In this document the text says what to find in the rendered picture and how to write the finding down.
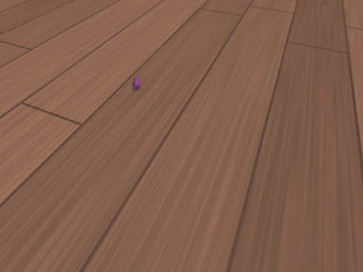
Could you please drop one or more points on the can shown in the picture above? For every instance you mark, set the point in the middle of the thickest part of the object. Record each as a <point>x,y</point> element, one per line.
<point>136,83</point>

